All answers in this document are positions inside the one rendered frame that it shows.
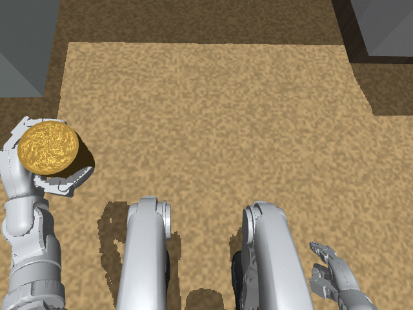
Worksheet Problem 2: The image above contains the right robot foot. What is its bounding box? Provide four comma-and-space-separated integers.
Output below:
232, 251, 258, 310

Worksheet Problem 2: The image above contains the right robot arm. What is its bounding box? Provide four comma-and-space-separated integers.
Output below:
337, 289, 379, 310

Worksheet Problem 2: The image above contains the right robot hand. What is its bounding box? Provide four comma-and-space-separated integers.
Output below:
309, 242, 361, 303

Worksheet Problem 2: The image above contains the left robot arm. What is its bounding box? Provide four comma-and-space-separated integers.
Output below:
1, 195, 67, 310

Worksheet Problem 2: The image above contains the left robot hand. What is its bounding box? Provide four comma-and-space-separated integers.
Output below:
0, 116, 94, 200

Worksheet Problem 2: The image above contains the cup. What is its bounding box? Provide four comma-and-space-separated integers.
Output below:
17, 121, 95, 179

